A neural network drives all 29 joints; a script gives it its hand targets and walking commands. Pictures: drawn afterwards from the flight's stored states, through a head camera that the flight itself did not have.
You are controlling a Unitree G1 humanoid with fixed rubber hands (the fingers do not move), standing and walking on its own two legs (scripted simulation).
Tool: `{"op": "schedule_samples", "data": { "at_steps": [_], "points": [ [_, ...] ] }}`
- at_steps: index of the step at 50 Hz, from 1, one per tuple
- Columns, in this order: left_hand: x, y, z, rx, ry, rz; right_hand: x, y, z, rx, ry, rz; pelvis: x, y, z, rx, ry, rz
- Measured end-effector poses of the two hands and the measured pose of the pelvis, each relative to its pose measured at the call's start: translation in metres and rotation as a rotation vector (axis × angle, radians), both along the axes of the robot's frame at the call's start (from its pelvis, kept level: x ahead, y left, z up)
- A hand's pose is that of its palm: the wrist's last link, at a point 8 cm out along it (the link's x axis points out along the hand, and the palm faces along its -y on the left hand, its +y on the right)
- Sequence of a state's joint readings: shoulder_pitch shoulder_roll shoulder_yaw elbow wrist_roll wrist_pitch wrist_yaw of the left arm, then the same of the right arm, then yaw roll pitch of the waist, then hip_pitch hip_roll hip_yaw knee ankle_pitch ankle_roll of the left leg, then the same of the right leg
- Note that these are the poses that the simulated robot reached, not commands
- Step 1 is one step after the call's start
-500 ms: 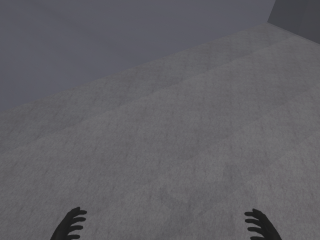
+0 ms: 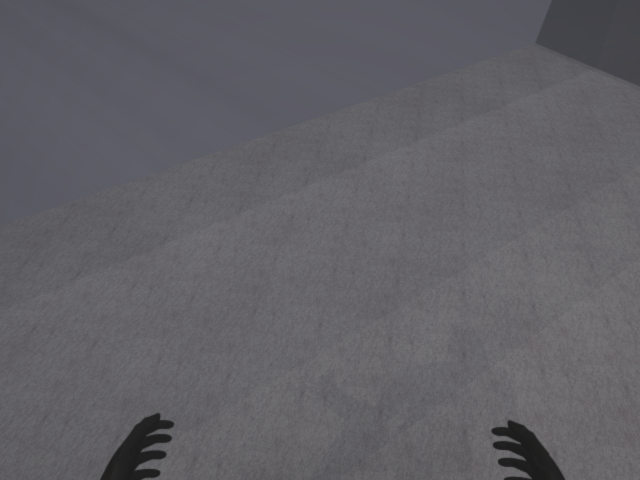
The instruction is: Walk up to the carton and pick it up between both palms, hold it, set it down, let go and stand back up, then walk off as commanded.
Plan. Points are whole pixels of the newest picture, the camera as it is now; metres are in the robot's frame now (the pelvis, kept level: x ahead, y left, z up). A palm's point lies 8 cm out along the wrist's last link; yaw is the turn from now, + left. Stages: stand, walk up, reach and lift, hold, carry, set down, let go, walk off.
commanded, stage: stand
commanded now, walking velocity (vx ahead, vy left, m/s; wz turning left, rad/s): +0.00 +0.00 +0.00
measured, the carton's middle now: out of the picture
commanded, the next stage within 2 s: walk up in 0.38 s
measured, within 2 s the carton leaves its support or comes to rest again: neither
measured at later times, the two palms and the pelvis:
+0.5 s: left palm out of the picture +0.14 +0.27 -0.07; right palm out of the picture +0.14 -0.26 -0.09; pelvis -0.01 +0.00 +0.00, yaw +0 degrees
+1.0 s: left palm out of the picture +0.11 +0.22 -0.08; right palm out of the picture +0.03 -0.37 -0.10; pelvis -0.06 -0.06 +0.00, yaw -7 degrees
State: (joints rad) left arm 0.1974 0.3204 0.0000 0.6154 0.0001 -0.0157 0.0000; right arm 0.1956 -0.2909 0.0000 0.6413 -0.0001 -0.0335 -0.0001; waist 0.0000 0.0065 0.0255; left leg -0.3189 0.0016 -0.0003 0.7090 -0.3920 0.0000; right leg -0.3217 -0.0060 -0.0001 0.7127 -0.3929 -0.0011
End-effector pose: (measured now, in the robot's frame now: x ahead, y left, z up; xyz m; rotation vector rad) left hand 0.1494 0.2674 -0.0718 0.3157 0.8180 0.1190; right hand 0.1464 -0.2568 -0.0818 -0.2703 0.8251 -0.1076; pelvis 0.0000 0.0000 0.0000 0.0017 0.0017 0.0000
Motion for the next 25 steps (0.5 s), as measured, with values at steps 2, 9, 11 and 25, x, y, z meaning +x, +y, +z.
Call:
{"op": "schedule_samples", "data": {
  "at_steps": [2, 9, 11, 25],
  "points": [
    [0.000, 0.000, 0.000, 0.000, 0.000, 0.000, 0.000, 0.000, 0.000, 0.000, 0.002, -0.001, 0.000, 0.000, 0.000, 0.000, 0.000, 0.000],
    [-0.001, 0.000, 0.000, 0.001, 0.001, 0.001, -0.003, -0.001, -0.002, -0.001, 0.010, -0.003, 0.000, 0.000, 0.000, 0.000, -0.001, 0.000],
    [-0.002, 0.001, 0.000, 0.001, 0.002, 0.001, -0.004, -0.001, -0.002, -0.001, 0.012, -0.004, -0.001, 0.000, 0.000, 0.000, -0.001, 0.000],
    [-0.009, 0.002, -0.002, 0.003, 0.014, 0.007, -0.011, -0.002, -0.003, -0.003, 0.021, -0.008, -0.005, 0.000, 0.000, 0.000, -0.008, 0.000]
  ]
}}
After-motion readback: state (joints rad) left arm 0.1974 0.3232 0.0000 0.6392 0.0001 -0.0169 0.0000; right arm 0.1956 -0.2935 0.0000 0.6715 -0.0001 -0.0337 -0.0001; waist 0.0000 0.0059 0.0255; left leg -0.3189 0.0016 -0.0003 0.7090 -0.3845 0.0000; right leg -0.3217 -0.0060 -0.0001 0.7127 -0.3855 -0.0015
